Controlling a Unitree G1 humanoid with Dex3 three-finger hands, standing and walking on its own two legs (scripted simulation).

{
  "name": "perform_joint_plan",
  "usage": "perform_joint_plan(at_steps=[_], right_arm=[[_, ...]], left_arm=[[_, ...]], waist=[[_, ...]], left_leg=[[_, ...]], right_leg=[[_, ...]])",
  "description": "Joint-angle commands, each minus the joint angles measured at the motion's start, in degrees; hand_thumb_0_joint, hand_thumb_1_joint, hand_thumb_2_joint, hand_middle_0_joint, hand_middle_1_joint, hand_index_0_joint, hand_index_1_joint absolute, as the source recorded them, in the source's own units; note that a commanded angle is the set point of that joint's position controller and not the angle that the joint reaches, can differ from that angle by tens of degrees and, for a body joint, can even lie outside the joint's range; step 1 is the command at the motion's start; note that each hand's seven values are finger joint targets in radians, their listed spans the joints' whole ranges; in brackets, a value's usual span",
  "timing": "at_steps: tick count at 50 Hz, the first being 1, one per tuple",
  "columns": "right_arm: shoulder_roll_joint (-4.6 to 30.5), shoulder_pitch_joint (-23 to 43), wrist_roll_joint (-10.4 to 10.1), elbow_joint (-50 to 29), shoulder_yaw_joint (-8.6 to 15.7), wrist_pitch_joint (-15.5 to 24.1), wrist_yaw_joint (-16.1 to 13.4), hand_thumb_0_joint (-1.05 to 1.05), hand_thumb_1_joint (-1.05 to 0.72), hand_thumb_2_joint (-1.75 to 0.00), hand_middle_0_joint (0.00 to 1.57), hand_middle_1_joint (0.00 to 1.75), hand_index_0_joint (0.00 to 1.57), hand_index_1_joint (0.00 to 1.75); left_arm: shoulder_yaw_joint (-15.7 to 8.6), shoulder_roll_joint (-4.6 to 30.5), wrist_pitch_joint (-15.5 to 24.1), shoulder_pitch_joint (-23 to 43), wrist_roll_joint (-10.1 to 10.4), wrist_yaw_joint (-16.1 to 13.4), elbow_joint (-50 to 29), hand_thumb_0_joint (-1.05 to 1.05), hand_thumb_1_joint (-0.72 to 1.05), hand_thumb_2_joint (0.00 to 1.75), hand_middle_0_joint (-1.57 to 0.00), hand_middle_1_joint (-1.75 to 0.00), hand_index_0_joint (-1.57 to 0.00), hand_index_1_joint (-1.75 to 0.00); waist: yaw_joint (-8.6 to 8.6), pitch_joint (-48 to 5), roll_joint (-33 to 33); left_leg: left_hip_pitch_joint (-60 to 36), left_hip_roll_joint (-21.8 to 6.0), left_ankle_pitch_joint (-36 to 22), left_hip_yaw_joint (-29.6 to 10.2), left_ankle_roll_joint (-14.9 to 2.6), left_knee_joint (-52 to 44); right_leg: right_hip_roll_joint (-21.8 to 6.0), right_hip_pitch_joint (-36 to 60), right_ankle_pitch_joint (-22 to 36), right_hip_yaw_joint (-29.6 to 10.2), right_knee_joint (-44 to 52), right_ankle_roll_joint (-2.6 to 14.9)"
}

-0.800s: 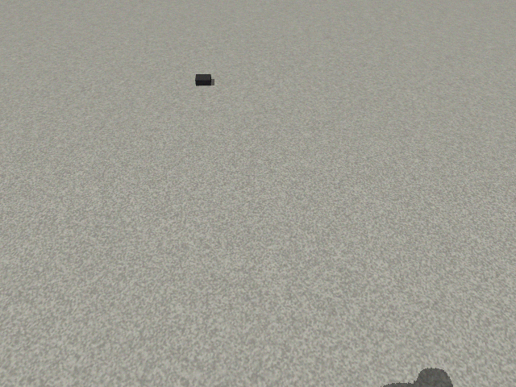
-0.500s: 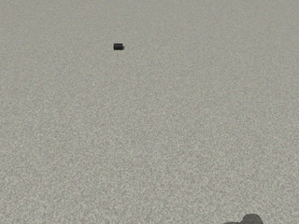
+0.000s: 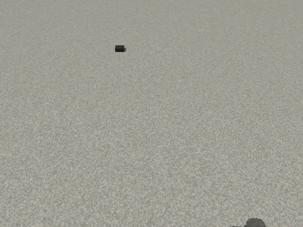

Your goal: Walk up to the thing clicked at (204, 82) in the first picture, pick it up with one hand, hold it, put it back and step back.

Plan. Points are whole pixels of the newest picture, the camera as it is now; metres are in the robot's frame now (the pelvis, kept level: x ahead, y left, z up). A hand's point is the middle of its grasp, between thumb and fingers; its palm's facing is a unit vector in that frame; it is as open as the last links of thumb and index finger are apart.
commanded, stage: stand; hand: left
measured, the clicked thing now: (119, 48) +2.16 +0.42 -0.76
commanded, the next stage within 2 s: walk up in 0.32 s
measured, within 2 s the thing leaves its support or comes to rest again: neither
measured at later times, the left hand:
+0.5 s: hand out of the picture +0.06 +0.30 -0.15, palm faces +0.04 -0.93 -0.36, open 7.3 cm
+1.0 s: hand (41, 164) +0.33 +0.38 -0.14, palm faces -0.05 -0.94 -0.35, open 7.4 cm
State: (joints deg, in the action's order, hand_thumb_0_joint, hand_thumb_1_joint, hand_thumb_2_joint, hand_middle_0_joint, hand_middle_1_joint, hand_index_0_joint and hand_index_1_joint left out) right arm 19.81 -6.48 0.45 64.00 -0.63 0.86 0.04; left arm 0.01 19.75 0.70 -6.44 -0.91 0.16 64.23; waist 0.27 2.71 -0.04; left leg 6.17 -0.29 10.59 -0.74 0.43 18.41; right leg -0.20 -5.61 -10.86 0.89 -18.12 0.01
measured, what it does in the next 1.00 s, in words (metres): walks ahead: left foot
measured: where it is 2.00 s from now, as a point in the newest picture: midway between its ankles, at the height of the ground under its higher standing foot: (133, 142)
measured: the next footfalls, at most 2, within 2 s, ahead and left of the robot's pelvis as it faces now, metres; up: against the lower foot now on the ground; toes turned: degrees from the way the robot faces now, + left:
left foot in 0.64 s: +0.18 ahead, +0.22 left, +0.00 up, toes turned +8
right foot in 1.10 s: +0.50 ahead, -0.05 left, +0.00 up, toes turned -4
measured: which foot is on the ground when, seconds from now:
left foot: down 0.00-0.38, up 0.40-0.62, down 0.64-1.00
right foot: down 0.00-0.64, up 0.66-1.00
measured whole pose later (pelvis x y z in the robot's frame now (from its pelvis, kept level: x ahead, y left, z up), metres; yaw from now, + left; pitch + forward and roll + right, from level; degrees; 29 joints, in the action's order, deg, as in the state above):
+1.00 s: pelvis +0.24 +0.10 -0.01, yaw +2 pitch -1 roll +1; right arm 23.3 -20.0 0.5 56.2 4.0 5.0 4.6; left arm -3.2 26.1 2.0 -9.1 -0.9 6.9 56.0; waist -2.4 1.4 -1.4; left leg -1.7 -0.3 18.0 5.9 -0.5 17.5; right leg -7.1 -32.1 -6.5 1.6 -38.5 0.5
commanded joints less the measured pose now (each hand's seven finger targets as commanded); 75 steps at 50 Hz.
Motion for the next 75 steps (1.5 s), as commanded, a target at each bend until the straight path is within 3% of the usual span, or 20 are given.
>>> perform_joint_plan(at_steps=[1, 15, 16, 17, 20, 24, 31, 32, 33, 34, 36, 39, 45, 51, 54, 55, 57, 62, 71, 75], right_arm=[[11.96, 1.92, -0.01, -3.51, 2.58, 1.12, -0.69, 0.0, -0.9, -0.9, 0.2, 0.3, 0.2, 0.3], [12.03, 1.89, 0.02, -3.47, 2.59, 0.87, -0.6, 0.0, -0.9, -0.9, 0.2, 0.3, 0.2, 0.3], [19.06, -0.06, 1.02, -7.0, 7.32, 1.95, 1.61, 0.0, -0.9, -0.9, 0.2, 0.3, 0.2, 0.3], [18.85, 3.93, 1.54, -7.83, 7.5, 1.81, 2.65, 0.0, -0.9, -0.9, 0.2, 0.3, 0.2, 0.3], [12.86, 12.21, 2.2, -13.01, 6.31, 2.48, 3.71, 0.0, -0.9, -0.9, 0.2, 0.3, 0.2, 0.3], [16.26, 3.58, 1.07, -11.75, 7.88, 2.6, 5.69, 0.0, -0.9, -0.9, 0.2, 0.3, 0.2, 0.3], [17.51, -11.02, 1.54, -7.78, 10.81, 2.57, 5.58, 0.0, -0.9, -0.9, 0.2, 0.3, 0.2, 0.3], [20.57, -17.98, 1.98, -5.88, 11.98, 3.09, 4.62, 0.0, -0.9, -0.9, 0.2, 0.3, 0.2, 0.3], [27.26, -22.69, 2.61, -6.63, 12.78, 3.82, 3.69, 0.0, -0.9, -0.9, 0.2, 0.3, 0.2, 0.3], [30.3, -13.75, 0.13, -10.0, 12.77, 3.9, 3.92, 0.0, -0.9, -0.9, 0.2, 0.3, 0.2, 0.3], [24.01, -5.43, -0.31, -12.09, 10.74, 4.57, 3.49, 0.0, -0.9, -0.9, 0.2, 0.3, 0.2, 0.3], [20.32, -3.74, -0.33, -12.95, 9.19, 5.34, 3.47, 0.0, -0.9, -0.9, 0.2, 0.3, 0.2, 0.3], [21.29, -6.46, -0.28, -13.91, 9.43, 6.15, 3.58, 0.0, -0.9, -0.9, 0.2, 0.3, 0.2, 0.3], [20.22, -10.67, 0.07, -13.59, 9.12, 5.7, 3.08, 0.0, -0.9, -0.9, 0.2, 0.3, 0.2, 0.3], [19.82, -10.24, 0.4, -14.8, 8.99, 4.86, 2.48, 0.0, -0.9, -0.9, 0.2, 0.3, 0.2, 0.3], [16.93, -11.68, 0.67, -15.29, 7.72, 4.92, 2.49, 0.0, -0.9, -0.9, 0.2, 0.3, 0.2, 0.3], [16.45, -13.02, -0.82, -17.16, 6.88, 5.21, 2.1, 0.0, -0.9, -0.9, 0.2, 0.3, 0.2, 0.3], [16.2, -10.54, -0.31, -13.91, 7.08, 4.36, 3.31, 0.0, -0.9, -0.9, 0.2, 0.3, 0.2, 0.3], [14.53, -2.73, 0.48, -16.63, 8.23, 3.93, 6.58, 0.0, -0.9, -0.9, 0.2, 0.3, 0.2, 0.3], [18.14, -14.75, 1.13, -13.16, 10.27, 4.21, 5.53, 0.0, -0.9, -0.9, 0.2, 0.3, 0.2, 0.3]], left_arm=[[-2.09, 12.11, 1.32, 1.65, 0.25, -0.8, -3.34, 0.0, 0.9, 0.9, -0.2, -0.3, -0.2, -0.3], [-2.11, 12.14, 1.29, 1.53, 0.18, -0.76, -3.22, 0.0, 0.9, 0.9, -0.2, -0.3, -0.2, -0.3], [-6.36, 20.64, 2.7, -3.31, -0.46, 1.29, -5.76, 0.0, 0.9, 0.9, -0.2, -0.3, -0.2, -0.3], [-6.52, 20.1, 2.92, -3.82, -0.94, 1.87, -5.38, 0.0, 0.9, 0.9, -0.2, -0.3, -0.2, -0.3], [-8.07, 22.79, 4.67, -8.51, -1.35, 1.72, -7.04, 0.0, 0.9, 0.9, -0.2, -0.3, -0.2, -0.3], [-7.91, 22.28, 5.12, -0.86, -1.24, 1.73, -10.86, 0.0, 0.9, 0.9, -0.2, -0.3, -0.2, -0.3], [-6.3, 20.1, 3.76, 1.45, -0.99, 3.52, -12.43, 0.0, 0.9, 0.9, -0.2, -0.3, -0.2, -0.3], [-5.05, 16.52, 3.41, -0.98, -1.0, 3.69, -12.36, 0.0, 0.9, 0.9, -0.2, -0.3, -0.2, -0.3], [-3.54, 11.88, 3.77, 0.32, 0.01, 3.54, -14.39, 0.0, 0.9, 0.9, -0.2, -0.3, -0.2, -0.3], [-4.01, 17.5, 3.89, 2.62, -0.22, 2.94, -15.0, 0.0, 0.9, 0.9, -0.2, -0.3, -0.2, -0.3], [-4.66, 20.34, 4.2, -2.64, 1.11, 3.34, -11.15, 0.0, 0.9, 0.9, -0.2, -0.3, -0.2, -0.3], [-5.8, 20.83, 3.7, -6.4, 0.79, 4.63, -8.82, 0.0, 0.9, 0.9, -0.2, -0.3, -0.2, -0.3], [-6.09, 18.71, 3.1, 1.75, 0.4, 6.28, -13.42, 0.0, 0.9, 0.9, -0.2, -0.3, -0.2, -0.3], [-5.3, 15.19, 3.92, 7.25, 0.83, 5.96, -15.19, 0.0, 0.9, 0.9, -0.2, -0.3, -0.2, -0.3], [-6.39, 15.65, 4.0, -2.09, 0.71, 4.92, -12.43, 0.0, 0.9, 0.9, -0.2, -0.3, -0.2, -0.3], [-7.88, 18.66, 4.42, -12.25, 0.54, 4.04, -9.59, 0.0, 0.9, 0.9, -0.2, -0.3, -0.2, -0.3], [-10.11, 27.35, 4.92, -19.43, 1.09, 2.83, -10.15, 0.0, 0.9, 0.9, -0.2, -0.3, -0.2, -0.3], [-7.51, 19.56, 5.93, -5.79, 1.48, 2.07, -14.48, 0.0, 0.9, 0.9, -0.2, -0.3, -0.2, -0.3], [-7.53, 21.71, 7.25, -3.72, 0.42, 2.88, -17.0, 0.0, 0.9, 0.9, -0.2, -0.3, -0.2, -0.3], [-6.67, 19.81, 6.26, -3.9, 0.11, 2.63, -16.56, 0.0, 0.9, 0.9, -0.2, -0.3, -0.2, -0.3]], waist=[[-0.03, -4.35, 0.48], [-0.1, -3.1, 0.29], [0.84, -10.91, 0.51], [2.56, -4.8, 1.43], [7.75, 3.48, -8.84], [1.22, -1.53, -7.72], [-6.65, -2.33, 0.93], [-9.56, -5.39, 12.16], [-11.35, -5.2, 25.53], [-8.4, -0.64, 15.34], [-1.74, 1.14, 4.65], [-0.09, 0.71, 7.96], [-1.57, 4.65, 7.24], [-2.61, 1.38, 4.12], [2.56, -4.87, 1.34], [6.61, -12.15, -4.32], [8.51, -16.54, -15.01], [0.75, -1.46, -7.41], [-0.24, -0.98, -4.53], [-6.69, -5.4, 3.87]], left_leg=[[-0.52, -6.98, -9.86, -5.29, -1.95, -2.24], [0.2, -6.77, -5.83, -5.51, -1.93, -2.64], [3.26, -5.63, 25.77, -6.94, -6.67, 4.32], [14.69, -5.38, 30.28, -7.09, -6.6, 6.91], [41.04, -4.09, 15.12, -1.94, -2.29, 29.75], [28.87, -7.37, 13.63, -3.3, -0.83, 26.29], [-10.61, -1.45, 3.45, 6.66, -1.4, 12.27], [-21.0, -3.21, 16.12, 1.01, -4.03, 7.17], [-19.04, -20.14, 43.53, -33.39, -9.25, -8.92], [-7.8, -27.31, 49.53, -45.56, -16.64, -16.13], [-2.25, -21.6, 34.84, -26.82, -13.68, -10.06], [3.57, -16.23, 26.35, -12.99, -11.14, -11.37], [0.7, -16.38, 20.37, -8.36, -12.68, -14.04], [-4.27, -13.65, -5.82, -0.01, -10.26, -6.1], [0.27, -10.53, -18.4, 5.13, -7.9, 12.67], [7.45, -6.73, -13.57, 7.19, -5.89, 28.29], [35.39, 1.85, 18.8, 1.77, -3.23, 52.57], [25.76, -7.59, 5.61, -3.8, -2.65, 44.03], [13.39, -7.09, -8.39, 3.19, -0.49, 16.91], [-5.03, -3.46, 0.64, 5.2, -3.44, 14.24]], right_leg=[[-7.33, 0.88, 9.57, -5.4, 2.15, 1.52], [-7.27, 0.03, 6.23, -5.68, 3.35, 1.42], [-6.43, 3.06, -23.89, -6.22, -2.37, 4.16], [-9.01, 1.06, -31.43, -9.99, -2.14, 5.67], [-26.5, 11.41, -34.5, -31.06, 13.62, 15.57], [-18.92, 6.62, -28.78, -16.27, 12.29, 11.78], [-10.09, -23.98, -26.3, 0.54, -6.68, 7.74], [-4.96, -32.13, -24.27, 5.61, -25.53, 6.63], [3.73, -43.57, -24.01, 2.34, -47.8, 3.91], [-1.25, -41.4, -20.05, -6.29, -50.25, 4.18], [-6.09, -36.81, -10.7, -7.84, -47.02, 2.9], [-7.67, -29.34, -5.62, -2.89, -38.26, 0.23], [-8.71, -31.63, 2.15, -1.31, -24.87, 0.05], [-5.17, -22.08, 7.53, 3.16, -13.75, 2.22], [-0.86, -2.05, 3.34, 7.39, -9.86, 3.88], [-1.99, 12.99, 0.91, 5.2, -11.15, 4.81], [-25.71, 29.25, -17.36, -39.27, 1.81, 15.41], [-16.07, -3.04, -8.02, -12.01, 5.72, 11.14], [-14.34, -10.99, -10.57, -1.18, 6.45, 10.48], [-10.96, -14.65, 3.34, 2.94, -16.91, 7.39]])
